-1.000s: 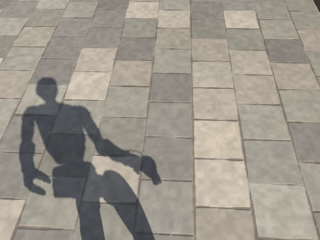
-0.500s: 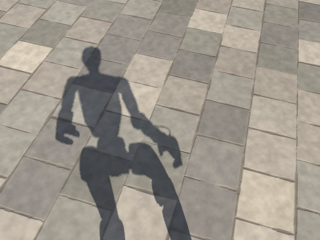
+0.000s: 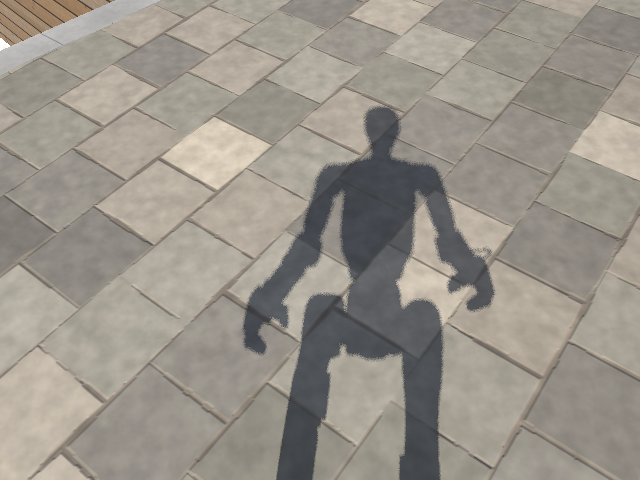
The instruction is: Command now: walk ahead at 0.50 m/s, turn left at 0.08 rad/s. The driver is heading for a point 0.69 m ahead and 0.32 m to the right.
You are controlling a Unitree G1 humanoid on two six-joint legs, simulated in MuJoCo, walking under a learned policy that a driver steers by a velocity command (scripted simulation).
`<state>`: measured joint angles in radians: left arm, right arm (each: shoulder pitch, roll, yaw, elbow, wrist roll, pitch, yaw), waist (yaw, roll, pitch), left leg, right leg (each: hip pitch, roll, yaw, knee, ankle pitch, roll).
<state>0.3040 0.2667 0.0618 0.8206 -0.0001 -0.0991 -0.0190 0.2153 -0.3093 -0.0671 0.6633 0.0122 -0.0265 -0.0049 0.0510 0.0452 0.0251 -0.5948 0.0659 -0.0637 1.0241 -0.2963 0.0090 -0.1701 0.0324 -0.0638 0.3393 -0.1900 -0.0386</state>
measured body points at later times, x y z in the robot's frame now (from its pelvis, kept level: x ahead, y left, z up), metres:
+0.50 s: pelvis +0.26 +0.04 +0.00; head +0.28 +0.04 +0.45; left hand +0.46 +0.28 -0.10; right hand +0.26 -0.25 -0.11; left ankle +0.24 +0.15 -0.74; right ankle +0.31 -0.14 -0.67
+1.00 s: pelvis +0.49 -0.11 +0.00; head +0.52 -0.14 +0.45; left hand +0.70 +0.10 -0.10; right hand +0.53 -0.44 -0.09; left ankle +0.70 +0.01 -0.67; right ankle +0.46 -0.16 -0.74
